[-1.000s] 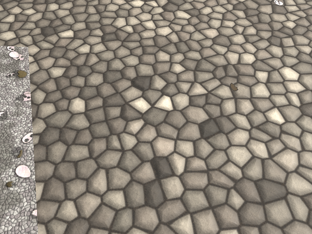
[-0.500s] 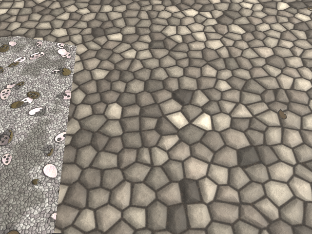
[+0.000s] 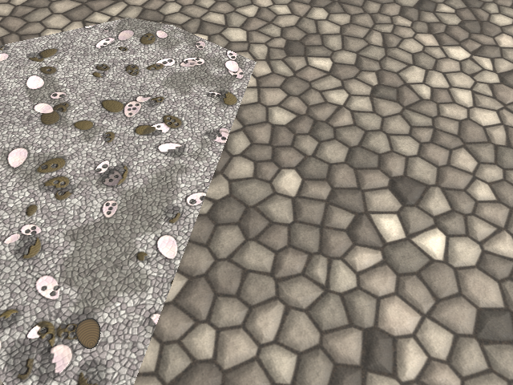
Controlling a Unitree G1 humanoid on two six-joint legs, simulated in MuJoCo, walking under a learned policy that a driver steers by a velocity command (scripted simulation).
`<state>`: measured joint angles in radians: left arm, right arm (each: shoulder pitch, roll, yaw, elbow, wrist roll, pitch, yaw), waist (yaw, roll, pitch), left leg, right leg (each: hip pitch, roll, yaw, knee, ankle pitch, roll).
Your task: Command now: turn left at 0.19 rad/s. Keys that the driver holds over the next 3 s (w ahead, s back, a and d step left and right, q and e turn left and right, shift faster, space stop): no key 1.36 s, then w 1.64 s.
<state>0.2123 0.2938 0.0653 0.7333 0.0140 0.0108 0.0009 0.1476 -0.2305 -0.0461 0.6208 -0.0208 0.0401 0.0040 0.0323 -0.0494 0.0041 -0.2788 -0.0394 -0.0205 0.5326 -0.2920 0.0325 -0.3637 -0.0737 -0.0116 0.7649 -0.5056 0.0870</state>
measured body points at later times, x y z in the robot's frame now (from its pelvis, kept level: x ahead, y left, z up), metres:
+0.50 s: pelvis +0.03 -0.02 +0.00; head +0.04 -0.01 +0.45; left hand +0.15 +0.24 -0.11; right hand +0.15 -0.27 -0.12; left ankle -0.01 +0.11 -0.73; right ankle +0.01 -0.15 -0.73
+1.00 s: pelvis +0.03 -0.02 +0.00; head +0.03 -0.02 +0.45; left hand +0.11 +0.24 -0.13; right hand +0.09 -0.28 -0.14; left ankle -0.01 +0.11 -0.73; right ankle +0.01 -0.15 -0.73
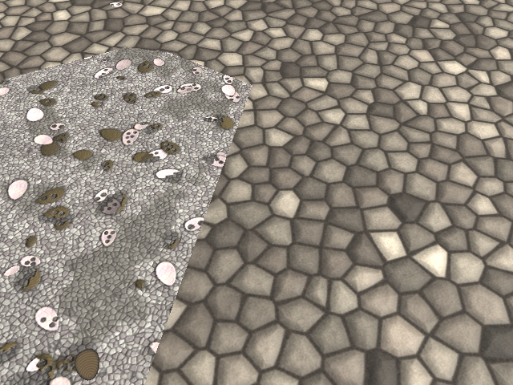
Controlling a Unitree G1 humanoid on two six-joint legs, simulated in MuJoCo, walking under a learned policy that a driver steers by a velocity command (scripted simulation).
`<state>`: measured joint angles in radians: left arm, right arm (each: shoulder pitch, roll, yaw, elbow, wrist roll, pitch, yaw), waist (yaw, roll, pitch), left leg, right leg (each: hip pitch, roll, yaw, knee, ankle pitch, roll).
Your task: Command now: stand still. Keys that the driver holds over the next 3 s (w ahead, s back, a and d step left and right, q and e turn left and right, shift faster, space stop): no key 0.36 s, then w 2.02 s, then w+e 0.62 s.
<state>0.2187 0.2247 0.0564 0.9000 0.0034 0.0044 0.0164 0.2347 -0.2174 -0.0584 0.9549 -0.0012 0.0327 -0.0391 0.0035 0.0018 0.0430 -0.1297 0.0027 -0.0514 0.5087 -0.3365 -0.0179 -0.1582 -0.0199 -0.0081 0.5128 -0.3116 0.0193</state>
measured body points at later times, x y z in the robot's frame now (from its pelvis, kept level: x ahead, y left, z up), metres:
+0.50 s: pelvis +0.00 +0.00 -0.01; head +0.00 +0.00 +0.44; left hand +0.03 +0.25 -0.15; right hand +0.01 -0.26 -0.16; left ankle -0.04 +0.13 -0.73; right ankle -0.02 -0.13 -0.73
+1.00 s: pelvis +0.19 -0.01 -0.02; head +0.23 -0.01 +0.43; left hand +0.44 +0.20 -0.10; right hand +0.05 -0.24 -0.15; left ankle -0.02 +0.12 -0.73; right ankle +0.35 -0.12 -0.72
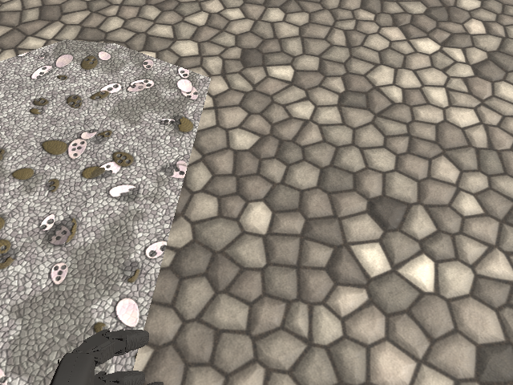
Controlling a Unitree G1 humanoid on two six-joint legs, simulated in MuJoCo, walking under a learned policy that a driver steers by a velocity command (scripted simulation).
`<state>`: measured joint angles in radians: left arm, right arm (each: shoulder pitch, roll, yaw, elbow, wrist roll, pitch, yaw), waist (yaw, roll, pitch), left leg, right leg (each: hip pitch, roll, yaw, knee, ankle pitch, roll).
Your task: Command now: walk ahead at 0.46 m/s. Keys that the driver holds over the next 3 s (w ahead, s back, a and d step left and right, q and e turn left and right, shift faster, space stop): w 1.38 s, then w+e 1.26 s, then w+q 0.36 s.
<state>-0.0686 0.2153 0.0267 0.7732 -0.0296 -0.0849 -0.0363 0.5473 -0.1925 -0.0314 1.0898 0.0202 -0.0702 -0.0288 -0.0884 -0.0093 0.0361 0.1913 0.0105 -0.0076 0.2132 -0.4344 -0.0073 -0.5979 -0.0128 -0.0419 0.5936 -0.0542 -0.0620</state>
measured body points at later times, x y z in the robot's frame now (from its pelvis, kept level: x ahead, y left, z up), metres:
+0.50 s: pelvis +0.26 -0.01 +0.02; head +0.28 -0.01 +0.47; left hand +0.23 +0.25 -0.12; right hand +0.46 -0.25 -0.08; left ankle +0.47 +0.14 -0.67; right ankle +0.16 -0.11 -0.72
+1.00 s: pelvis +0.54 +0.04 +0.03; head +0.56 +0.04 +0.48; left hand +0.72 +0.28 -0.08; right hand +0.53 -0.23 -0.11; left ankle +0.47 +0.12 -0.72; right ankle +0.73 -0.14 -0.66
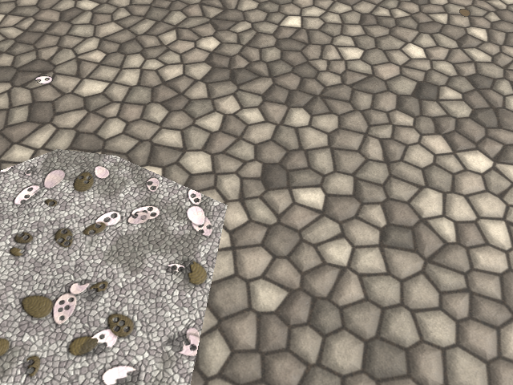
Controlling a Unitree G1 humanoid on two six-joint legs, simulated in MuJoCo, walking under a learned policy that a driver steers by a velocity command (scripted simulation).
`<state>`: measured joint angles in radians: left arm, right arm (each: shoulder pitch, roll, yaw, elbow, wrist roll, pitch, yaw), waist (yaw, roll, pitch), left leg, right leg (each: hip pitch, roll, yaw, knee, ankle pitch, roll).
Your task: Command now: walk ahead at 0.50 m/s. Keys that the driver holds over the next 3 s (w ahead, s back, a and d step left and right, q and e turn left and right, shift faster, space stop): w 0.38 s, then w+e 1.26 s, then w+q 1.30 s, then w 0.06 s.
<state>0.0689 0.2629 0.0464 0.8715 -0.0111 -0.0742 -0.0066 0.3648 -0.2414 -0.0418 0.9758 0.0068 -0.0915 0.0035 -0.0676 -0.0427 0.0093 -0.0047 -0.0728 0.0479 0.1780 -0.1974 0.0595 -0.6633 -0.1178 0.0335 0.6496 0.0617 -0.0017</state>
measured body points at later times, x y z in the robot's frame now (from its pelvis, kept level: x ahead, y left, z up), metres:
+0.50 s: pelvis +0.27 -0.06 +0.00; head +0.29 -0.07 +0.45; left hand +0.28 +0.21 -0.13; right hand +0.44 -0.33 -0.11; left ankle +0.44 +0.13 -0.68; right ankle +0.24 -0.14 -0.75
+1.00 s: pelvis +0.53 -0.02 +0.00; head +0.55 -0.03 +0.45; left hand +0.75 +0.20 -0.11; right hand +0.50 -0.31 -0.13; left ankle +0.53 +0.09 -0.75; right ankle +0.61 -0.22 -0.67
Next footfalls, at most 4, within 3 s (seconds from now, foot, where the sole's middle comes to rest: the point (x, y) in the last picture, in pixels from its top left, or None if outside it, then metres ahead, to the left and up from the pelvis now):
0.16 right None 0.28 -0.14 -0.78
0.70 left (217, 359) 0.57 0.08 -0.78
1.22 right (332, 293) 0.75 -0.25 -0.78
1.72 left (313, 201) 1.09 -0.25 -0.78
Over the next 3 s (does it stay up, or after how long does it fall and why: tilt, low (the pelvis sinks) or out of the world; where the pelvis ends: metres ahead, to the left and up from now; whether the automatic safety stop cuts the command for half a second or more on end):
stays up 1.48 -0.49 0.00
